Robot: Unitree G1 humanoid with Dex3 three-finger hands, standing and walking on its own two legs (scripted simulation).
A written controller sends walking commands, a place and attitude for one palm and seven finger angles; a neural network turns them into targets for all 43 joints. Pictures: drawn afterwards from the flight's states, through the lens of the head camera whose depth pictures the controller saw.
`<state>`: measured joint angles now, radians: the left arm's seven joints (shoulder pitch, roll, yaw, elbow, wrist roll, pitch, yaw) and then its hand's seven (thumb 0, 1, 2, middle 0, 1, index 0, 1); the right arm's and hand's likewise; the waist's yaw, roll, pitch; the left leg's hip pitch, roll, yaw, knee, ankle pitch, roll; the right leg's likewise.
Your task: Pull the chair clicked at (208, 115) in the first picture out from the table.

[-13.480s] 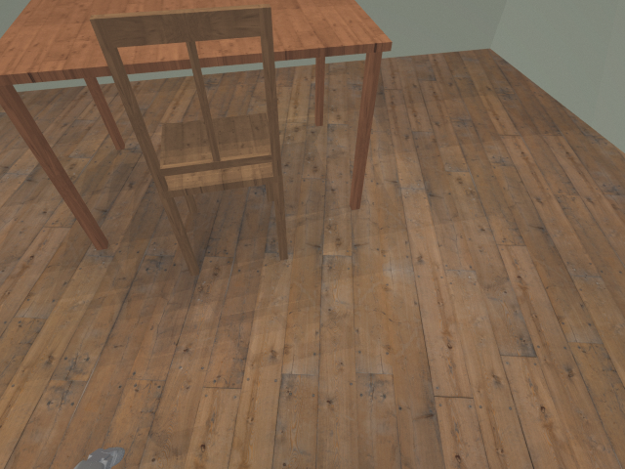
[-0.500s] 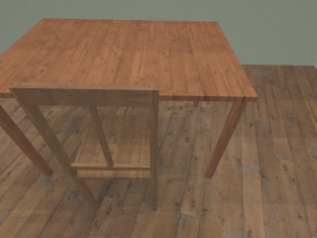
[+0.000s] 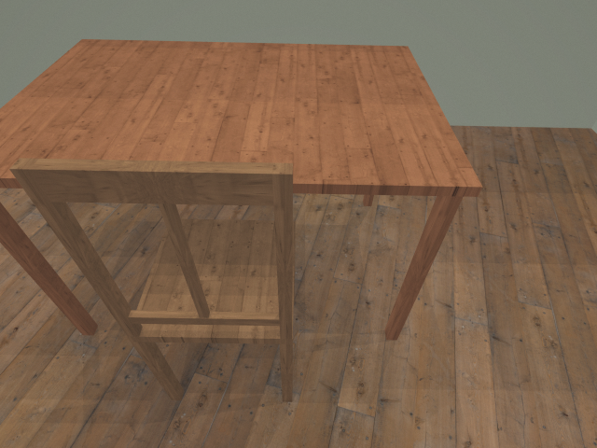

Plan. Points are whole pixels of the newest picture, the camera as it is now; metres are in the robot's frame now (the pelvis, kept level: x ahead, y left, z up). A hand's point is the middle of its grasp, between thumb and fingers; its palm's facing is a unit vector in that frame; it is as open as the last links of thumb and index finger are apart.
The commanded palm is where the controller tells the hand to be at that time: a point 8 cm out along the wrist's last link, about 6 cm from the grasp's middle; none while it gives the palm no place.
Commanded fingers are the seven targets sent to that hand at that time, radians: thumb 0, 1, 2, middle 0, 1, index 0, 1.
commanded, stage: look again from close up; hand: left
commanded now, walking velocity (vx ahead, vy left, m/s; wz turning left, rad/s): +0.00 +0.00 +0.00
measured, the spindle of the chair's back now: (188, 267) +0.44 +0.23 -0.07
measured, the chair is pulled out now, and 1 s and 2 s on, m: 0.00 0.00 0.00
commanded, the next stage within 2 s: raise the hand toward the chair's back in 0.50 s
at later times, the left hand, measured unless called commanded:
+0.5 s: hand out of the picture -0.05 +0.14 -0.18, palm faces +0.06 -0.99 -0.15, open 7.4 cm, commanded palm none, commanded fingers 0.00 0.90 0.90 -0.20 -0.30 -0.20 -0.30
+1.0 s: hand (215, 421) +0.17 +0.12 -0.05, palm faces -0.03 -1.00 +0.08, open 9.0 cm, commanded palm +0.12 +0.21 -0.07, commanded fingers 0.00 0.41 0.69 -0.15 -0.22 -0.15 -0.22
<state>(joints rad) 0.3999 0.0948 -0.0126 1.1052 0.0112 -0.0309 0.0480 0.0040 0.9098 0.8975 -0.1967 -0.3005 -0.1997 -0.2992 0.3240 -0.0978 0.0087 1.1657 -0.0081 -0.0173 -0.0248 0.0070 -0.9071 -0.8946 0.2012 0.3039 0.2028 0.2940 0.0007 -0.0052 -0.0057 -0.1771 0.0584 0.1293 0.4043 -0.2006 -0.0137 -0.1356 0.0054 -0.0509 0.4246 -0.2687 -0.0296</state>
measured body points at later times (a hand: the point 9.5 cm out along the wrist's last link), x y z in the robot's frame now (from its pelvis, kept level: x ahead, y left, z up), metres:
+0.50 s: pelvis +0.00 -0.01 +0.00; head -0.01 -0.01 +0.45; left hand -0.05 +0.19 -0.16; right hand -0.03 -0.20 -0.17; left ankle +0.01 +0.13 -0.74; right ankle -0.02 -0.10 -0.74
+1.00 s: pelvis -0.04 +0.01 -0.09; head -0.01 +0.03 +0.36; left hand +0.17 +0.18 -0.05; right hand +0.20 -0.25 -0.11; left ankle +0.01 +0.13 -0.74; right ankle -0.02 -0.10 -0.74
